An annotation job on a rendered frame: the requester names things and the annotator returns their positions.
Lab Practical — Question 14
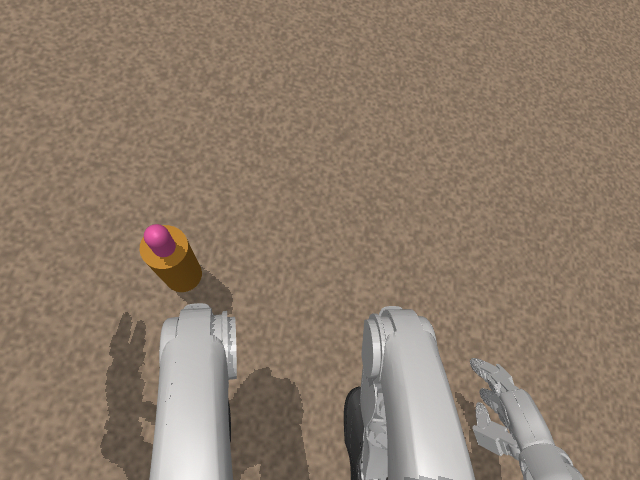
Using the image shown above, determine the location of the bottle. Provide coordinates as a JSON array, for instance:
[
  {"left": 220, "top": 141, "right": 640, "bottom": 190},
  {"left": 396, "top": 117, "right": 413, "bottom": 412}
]
[{"left": 139, "top": 224, "right": 202, "bottom": 292}]

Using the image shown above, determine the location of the right robot hand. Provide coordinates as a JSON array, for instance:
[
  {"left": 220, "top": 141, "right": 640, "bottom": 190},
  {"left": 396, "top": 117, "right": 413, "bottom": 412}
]
[{"left": 470, "top": 358, "right": 555, "bottom": 461}]

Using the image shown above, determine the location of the right robot foot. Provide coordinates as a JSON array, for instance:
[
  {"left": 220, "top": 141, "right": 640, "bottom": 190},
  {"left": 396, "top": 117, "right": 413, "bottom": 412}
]
[{"left": 344, "top": 386, "right": 387, "bottom": 480}]

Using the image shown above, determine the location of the right robot arm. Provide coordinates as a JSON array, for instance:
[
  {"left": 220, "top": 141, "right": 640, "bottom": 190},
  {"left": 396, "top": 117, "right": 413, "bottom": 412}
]
[{"left": 519, "top": 444, "right": 584, "bottom": 480}]

